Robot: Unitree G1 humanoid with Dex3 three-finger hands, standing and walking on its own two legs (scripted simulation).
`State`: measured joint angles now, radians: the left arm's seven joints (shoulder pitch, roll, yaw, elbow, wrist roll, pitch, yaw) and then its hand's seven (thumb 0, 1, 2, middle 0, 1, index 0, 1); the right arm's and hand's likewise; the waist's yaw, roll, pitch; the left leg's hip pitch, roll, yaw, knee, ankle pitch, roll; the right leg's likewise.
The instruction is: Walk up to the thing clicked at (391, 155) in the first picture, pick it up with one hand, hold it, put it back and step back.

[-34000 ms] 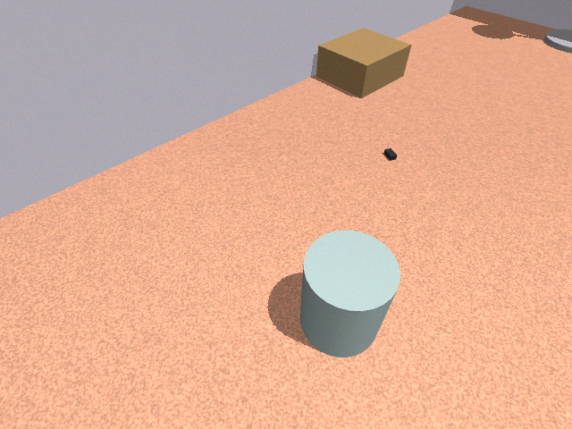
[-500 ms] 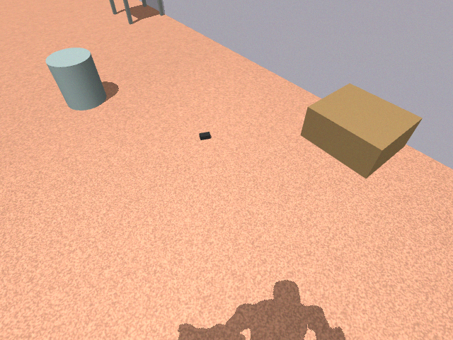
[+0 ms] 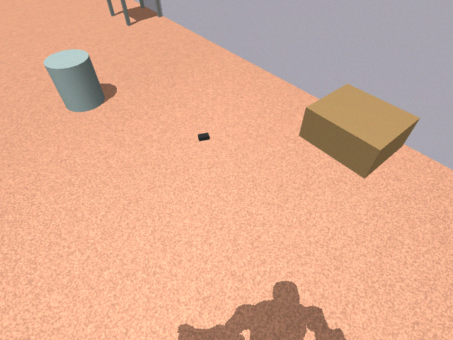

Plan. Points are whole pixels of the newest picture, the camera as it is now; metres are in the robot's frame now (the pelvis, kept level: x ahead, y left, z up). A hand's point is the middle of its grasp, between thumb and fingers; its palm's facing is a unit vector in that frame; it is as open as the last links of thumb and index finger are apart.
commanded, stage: stand
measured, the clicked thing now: (203, 136) +1.49 +0.22 -0.77
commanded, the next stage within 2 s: walk up in 0.68 s
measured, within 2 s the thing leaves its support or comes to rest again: neither
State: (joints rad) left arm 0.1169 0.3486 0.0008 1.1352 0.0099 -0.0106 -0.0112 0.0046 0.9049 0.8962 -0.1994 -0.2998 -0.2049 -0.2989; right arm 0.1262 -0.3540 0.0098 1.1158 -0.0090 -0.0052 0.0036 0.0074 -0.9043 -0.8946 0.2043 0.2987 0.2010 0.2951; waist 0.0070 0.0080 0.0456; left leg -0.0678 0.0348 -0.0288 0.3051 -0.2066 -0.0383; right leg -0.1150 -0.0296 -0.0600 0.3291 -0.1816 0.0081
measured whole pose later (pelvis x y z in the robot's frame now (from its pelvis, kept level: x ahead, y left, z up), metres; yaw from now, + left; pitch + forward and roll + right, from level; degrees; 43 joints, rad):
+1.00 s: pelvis +0.07 +0.05 -0.02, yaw +3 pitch -3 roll -1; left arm 0.28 0.46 0.09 1.04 0.05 -0.02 -0.07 0.01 0.90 0.90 -0.20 -0.30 -0.21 -0.30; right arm 0.21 -0.43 -0.11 0.98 -0.04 -0.07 0.08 0.01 -0.90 -0.89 0.20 0.30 0.20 0.30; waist 0.04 -0.03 0.06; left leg -0.33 0.05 0.05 0.61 -0.21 0.00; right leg -0.11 -0.11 -0.06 0.62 -0.46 -0.04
